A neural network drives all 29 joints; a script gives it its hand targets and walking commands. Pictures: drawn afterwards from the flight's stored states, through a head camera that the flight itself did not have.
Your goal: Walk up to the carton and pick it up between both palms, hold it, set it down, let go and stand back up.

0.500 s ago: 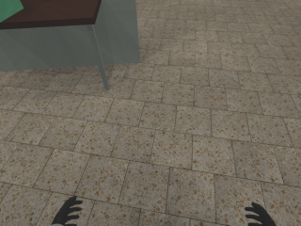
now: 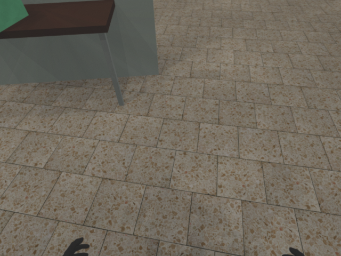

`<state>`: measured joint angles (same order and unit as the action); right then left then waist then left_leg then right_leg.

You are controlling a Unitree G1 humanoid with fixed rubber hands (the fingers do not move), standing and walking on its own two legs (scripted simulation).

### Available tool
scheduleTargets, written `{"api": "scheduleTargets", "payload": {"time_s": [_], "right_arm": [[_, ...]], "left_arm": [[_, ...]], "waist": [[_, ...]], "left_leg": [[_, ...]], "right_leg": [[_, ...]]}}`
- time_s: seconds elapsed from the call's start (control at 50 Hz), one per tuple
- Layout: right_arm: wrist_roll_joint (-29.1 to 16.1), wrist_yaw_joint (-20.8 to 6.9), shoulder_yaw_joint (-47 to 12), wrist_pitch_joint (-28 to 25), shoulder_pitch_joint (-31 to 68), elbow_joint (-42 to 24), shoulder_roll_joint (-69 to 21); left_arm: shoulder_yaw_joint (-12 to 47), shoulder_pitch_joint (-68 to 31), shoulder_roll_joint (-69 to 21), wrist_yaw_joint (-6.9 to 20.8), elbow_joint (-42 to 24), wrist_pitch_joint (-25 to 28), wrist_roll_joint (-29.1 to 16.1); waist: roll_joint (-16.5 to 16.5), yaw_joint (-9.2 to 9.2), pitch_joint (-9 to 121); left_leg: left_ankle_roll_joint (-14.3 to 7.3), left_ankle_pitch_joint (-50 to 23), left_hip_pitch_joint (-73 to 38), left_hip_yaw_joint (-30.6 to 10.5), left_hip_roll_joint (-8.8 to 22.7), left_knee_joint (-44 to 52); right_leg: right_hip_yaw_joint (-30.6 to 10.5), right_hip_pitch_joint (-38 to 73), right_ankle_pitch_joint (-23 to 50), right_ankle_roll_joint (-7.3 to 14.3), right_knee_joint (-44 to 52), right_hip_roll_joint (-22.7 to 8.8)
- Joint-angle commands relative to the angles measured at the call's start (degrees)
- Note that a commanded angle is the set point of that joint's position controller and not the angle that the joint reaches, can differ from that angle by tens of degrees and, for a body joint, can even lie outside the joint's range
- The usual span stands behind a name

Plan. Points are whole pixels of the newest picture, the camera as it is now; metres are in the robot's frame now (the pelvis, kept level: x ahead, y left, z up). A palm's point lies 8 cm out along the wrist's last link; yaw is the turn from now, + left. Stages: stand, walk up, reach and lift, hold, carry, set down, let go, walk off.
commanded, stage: stand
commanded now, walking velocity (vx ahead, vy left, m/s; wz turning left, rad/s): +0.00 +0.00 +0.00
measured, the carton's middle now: out of the picture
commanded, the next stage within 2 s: walk up in 0.32 s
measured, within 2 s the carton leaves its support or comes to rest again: neither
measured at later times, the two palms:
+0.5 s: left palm out of the picture +0.07 +0.28 -0.11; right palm out of the picture +0.07 -0.29 -0.12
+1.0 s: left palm out of the picture +0.09 +0.47 -0.12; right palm (243, 212) +0.25 -0.16 -0.10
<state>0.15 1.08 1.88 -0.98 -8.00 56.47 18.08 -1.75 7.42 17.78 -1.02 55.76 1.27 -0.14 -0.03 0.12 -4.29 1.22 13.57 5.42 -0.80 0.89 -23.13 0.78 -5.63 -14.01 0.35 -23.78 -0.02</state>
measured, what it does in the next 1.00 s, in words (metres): steps to the left: left foot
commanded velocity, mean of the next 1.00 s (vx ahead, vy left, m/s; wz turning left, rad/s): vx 0.00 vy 0.00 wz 0.00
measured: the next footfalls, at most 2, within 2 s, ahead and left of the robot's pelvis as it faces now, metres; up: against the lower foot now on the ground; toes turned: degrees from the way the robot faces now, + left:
left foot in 0.88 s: +0.16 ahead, +0.27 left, +0.00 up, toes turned +14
right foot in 1.20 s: +0.31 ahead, +0.07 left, +0.00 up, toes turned +3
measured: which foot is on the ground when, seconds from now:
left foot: down 0.00-0.54, up 0.56-0.86, down 0.88-1.00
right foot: down 0.00-0.90, up 0.92-1.00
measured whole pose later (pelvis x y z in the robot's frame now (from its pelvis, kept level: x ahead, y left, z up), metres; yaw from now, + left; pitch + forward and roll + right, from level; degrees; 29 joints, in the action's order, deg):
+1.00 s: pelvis +0.07 +0.12 -0.05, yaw +10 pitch -5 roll +0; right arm 1.9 -5.4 6.0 -0.3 -14.9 37.1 22.0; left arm -5.3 20.0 27.2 -2.4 39.4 2.0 0.9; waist 2.3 -0.3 -4.3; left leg -0.6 20.0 23.7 2.8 2.6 -48.6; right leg -2.6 -17.5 -34.0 3.1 -68.8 -4.5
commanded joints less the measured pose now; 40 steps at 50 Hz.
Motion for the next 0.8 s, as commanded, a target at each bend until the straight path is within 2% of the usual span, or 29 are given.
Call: {"api": "scheduleTargets", "payload": {"time_s": [0.0,0.48,0.5,0.52,0.54,0.56,0.58,0.6,0.62,0.68,0.72,0.76,0.78], "right_arm": [[-0.07,0.47,1.96,-1.08,1.93,-2.93,10.40],[-0.02,0.67,1.59,-1.05,0.34,0.04,10.45],[3.63,-1.56,5.10,-0.11,0.08,-6.17,13.63],[4.12,-2.78,4.89,0.87,4.03,-9.44,12.10],[5.62,-3.52,5.01,1.44,6.44,-13.03,10.92],[5.71,-4.26,5.88,1.64,6.05,-14.81,11.09],[5.09,-4.95,6.70,1.77,2.87,-15.24,11.43],[4.62,-5.65,7.24,2.01,-0.33,-15.66,11.84],[4.38,-6.40,7.57,2.29,-1.89,-16.50,12.31],[3.82,-8.33,7.73,3.33,-0.23,-20.22,12.36],[3.33,-9.17,7.54,3.37,0.37,-22.16,12.23],[2.77,-9.58,7.52,2.88,0.76,-23.44,12.56],[2.54,-9.66,7.59,2.64,-0.08,-23.67,12.80]], "left_arm": [[-2.27,-2.12,11.32,-0.40,-2.98,1.09,0.00],[-2.16,-0.56,10.99,-0.41,-0.12,1.06,-0.06],[-6.85,11.07,19.64,-1.59,-2.82,1.94,2.91],[-7.99,15.16,23.05,-2.38,-1.71,1.89,3.12],[-7.93,14.56,22.01,-3.28,-3.54,2.43,3.91],[-7.40,13.09,20.33,-3.93,-5.25,3.14,4.36],[-6.80,11.39,19.12,-4.10,-7.36,3.82,4.78],[-6.38,9.45,18.49,-4.16,-9.26,4.36,4.97],[-6.48,7.70,19.01,-4.09,-11.28,4.79,5.14],[-6.93,8.71,19.99,-3.64,-14.31,5.35,5.33],[-7.22,9.33,20.98,-3.65,-15.93,5.53,5.37],[-7.41,9.16,22.05,-3.38,-17.63,5.48,5.03],[-7.39,8.93,22.28,-3.26,-18.41,5.39,4.77]], "waist": [[0.08,-0.02,3.67],[0.03,-0.16,2.37],[-0.04,-3.64,6.79],[6.38,-6.71,1.38],[4.75,-7.28,-1.90],[0.77,-5.41,-2.97],[-0.38,-3.12,-2.77],[0.37,-1.33,-1.87],[2.15,-0.44,-1.47],[6.35,-1.39,-4.77],[8.00,-1.70,-6.09],[9.02,-1.56,-6.16],[8.85,-0.93,-5.94]], "left_leg": [[-1.64,-13.00,0.17,-3.99,5.95,4.53],[-1.39,-9.10,0.45,-4.09,6.10,6.35],[-3.97,14.45,13.08,-0.55,0.69,-6.60],[-2.92,19.75,28.81,3.29,-1.87,-21.51],[-3.27,18.78,37.43,-3.25,2.81,-31.41],[-3.51,15.43,39.20,-7.23,5.44,-34.31],[-3.28,12.84,38.07,-9.19,7.05,-35.62],[-2.96,11.90,36.63,-10.13,7.76,-36.61],[-2.53,11.18,35.13,-10.20,7.82,-36.65],[-1.64,8.73,33.88,-8.31,9.02,-32.27],[-1.71,7.38,31.36,-6.42,10.40,-27.44],[-2.11,6.56,24.76,-3.92,9.87,-23.55],[-2.50,5.46,20.00,-2.54,9.20,-22.71]], "right_leg": [[-5.64,-0.62,13.72,0.74,5.65,-7.15],[-5.92,-1.54,9.08,0.70,8.19,-7.03],[-11.17,6.58,-16.96,7.47,7.83,-11.07],[-22.38,10.83,-32.38,13.89,14.91,-20.32],[-29.82,10.02,-33.75,17.29,17.45,-26.51],[-30.02,8.28,-30.64,17.05,17.66,-27.97],[-26.66,6.89,-26.66,15.62,16.77,-26.99],[-23.78,5.25,-25.27,14.54,16.32,-26.00],[-20.56,3.59,-24.24,14.16,16.53,-25.12],[-14.03,-1.45,-23.36,13.95,16.59,-23.98],[-9.87,-4.17,-23.02,12.98,15.91,-23.28],[-5.52,-8.87,-23.08,11.94,14.54,-21.87],[-3.67,-12.05,-23.16,11.30,13.85,-21.59]]}}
